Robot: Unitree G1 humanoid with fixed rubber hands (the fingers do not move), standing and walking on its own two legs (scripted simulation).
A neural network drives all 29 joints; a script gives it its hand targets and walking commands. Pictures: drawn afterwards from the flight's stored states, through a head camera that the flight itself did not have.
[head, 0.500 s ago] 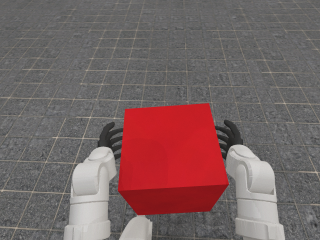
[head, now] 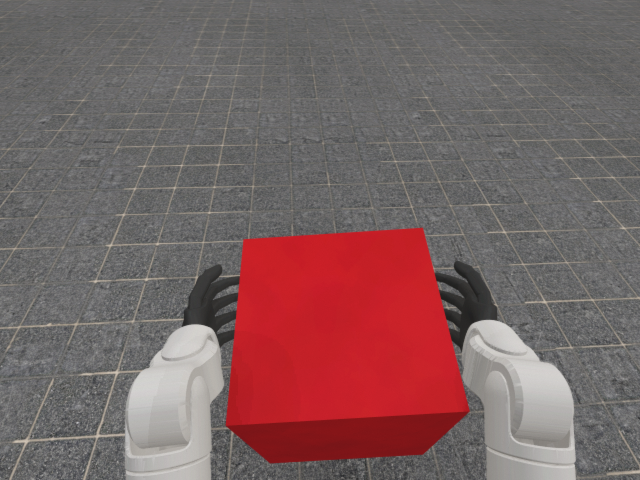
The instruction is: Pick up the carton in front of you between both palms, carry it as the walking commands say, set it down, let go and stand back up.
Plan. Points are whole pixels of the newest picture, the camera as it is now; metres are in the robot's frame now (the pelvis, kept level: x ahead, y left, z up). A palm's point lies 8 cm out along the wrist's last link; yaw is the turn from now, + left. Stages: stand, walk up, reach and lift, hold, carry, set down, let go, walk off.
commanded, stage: carry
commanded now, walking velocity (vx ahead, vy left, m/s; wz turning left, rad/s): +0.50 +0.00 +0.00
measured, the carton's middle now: (340, 355) +0.29 -0.01 +0.02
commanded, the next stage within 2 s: none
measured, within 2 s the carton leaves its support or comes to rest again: neither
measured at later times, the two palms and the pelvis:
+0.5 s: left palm (254, 195) +0.53 +0.12 +0.09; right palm (439, 191) +0.54 -0.18 +0.08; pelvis +0.30 -0.04 +0.00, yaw +2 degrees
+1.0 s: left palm (248, 95) +0.85 +0.16 +0.09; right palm (386, 94) +0.85 -0.14 +0.10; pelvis +0.61 +0.01 +0.00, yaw +0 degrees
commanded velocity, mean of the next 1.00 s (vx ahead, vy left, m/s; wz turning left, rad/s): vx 0.50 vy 0.00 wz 0.00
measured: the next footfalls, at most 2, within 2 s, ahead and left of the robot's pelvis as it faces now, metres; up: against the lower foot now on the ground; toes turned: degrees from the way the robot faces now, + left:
right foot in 0.16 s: +0.29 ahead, -0.13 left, +0.00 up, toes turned -10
left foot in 0.66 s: +0.58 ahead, +0.10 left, +0.00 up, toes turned +13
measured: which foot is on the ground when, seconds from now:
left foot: down 0.00-0.18, up 0.20-0.64, down 0.66-1.00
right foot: up 0.00-0.14, down 0.16-0.66, up 0.68-1.00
